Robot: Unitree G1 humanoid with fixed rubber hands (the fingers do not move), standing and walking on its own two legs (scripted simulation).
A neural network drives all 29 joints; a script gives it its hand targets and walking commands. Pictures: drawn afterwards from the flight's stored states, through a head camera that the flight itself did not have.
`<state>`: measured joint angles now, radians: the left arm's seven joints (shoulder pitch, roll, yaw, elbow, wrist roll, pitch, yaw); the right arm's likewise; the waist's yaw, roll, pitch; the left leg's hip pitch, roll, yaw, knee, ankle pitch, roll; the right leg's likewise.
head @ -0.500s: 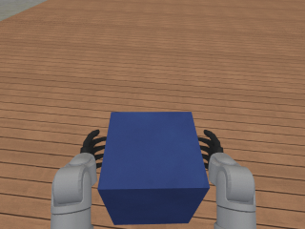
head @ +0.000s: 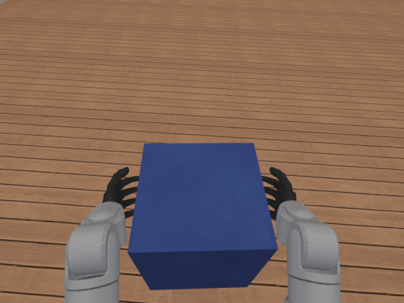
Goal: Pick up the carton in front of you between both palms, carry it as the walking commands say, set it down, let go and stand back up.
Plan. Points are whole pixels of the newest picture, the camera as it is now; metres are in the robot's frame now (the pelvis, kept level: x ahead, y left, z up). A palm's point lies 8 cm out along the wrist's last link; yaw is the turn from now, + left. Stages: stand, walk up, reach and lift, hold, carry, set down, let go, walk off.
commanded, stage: carry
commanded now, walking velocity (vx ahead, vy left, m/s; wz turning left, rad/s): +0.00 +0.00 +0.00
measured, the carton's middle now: (199, 220) +0.28 +0.00 +0.02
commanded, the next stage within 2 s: hold in 1.84 s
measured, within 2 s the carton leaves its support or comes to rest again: neither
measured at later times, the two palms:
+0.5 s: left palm (114, 189) +0.31 +0.16 +0.08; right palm (267, 182) +0.32 -0.14 +0.08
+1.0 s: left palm (108, 218) +0.26 +0.17 +0.06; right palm (268, 210) +0.27 -0.13 +0.06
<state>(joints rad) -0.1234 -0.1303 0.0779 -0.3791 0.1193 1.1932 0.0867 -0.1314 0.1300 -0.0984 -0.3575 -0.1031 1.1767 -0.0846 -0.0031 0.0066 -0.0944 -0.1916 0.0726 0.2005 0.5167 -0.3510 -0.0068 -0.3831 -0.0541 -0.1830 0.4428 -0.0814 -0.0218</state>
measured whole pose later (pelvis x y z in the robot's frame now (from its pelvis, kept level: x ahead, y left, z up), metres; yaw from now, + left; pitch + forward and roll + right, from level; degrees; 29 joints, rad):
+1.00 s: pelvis +0.01 +0.01 +0.00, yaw +2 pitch +1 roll +0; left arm -0.12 -0.13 0.10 -0.14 0.16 1.07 0.05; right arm -0.12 0.13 -0.10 -0.13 -0.17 1.07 -0.05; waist 0.00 0.01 -0.12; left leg -0.16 0.05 0.16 0.53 -0.39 0.00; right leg -0.36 -0.09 -0.21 0.52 -0.17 -0.02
